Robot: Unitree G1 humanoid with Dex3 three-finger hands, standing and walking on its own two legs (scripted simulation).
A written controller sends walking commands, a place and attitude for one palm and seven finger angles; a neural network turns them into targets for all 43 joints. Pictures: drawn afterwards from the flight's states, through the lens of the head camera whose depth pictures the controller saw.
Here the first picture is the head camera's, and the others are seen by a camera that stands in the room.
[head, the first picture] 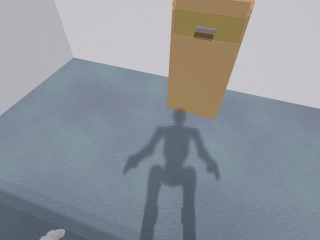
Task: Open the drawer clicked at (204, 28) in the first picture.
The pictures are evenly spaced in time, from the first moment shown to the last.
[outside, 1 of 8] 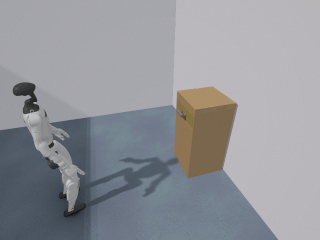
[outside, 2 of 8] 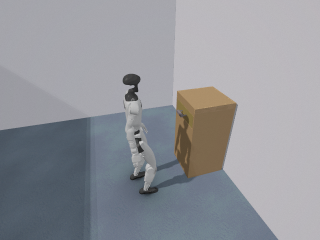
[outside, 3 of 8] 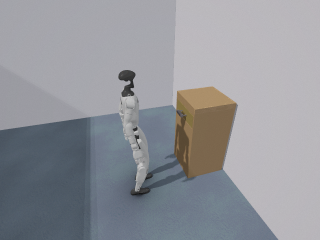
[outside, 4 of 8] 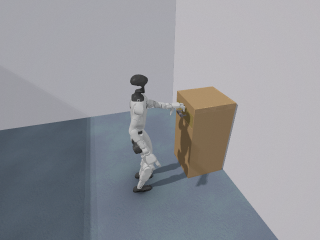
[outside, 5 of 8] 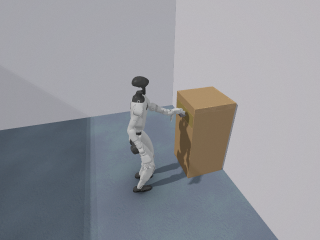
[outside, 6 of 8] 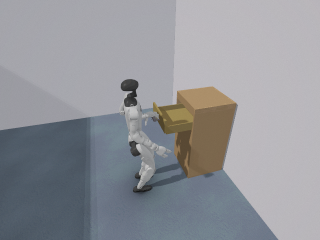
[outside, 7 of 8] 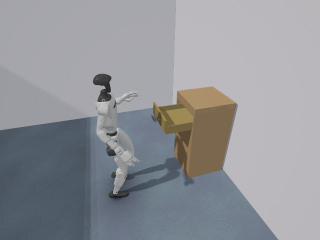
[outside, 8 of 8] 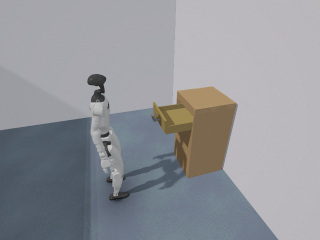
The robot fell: no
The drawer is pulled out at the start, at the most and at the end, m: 0.00 0.30 0.29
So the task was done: yes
